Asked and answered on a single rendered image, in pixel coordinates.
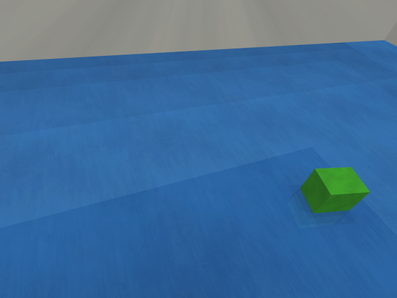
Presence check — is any carton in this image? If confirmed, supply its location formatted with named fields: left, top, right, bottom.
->
left=300, top=167, right=370, bottom=214

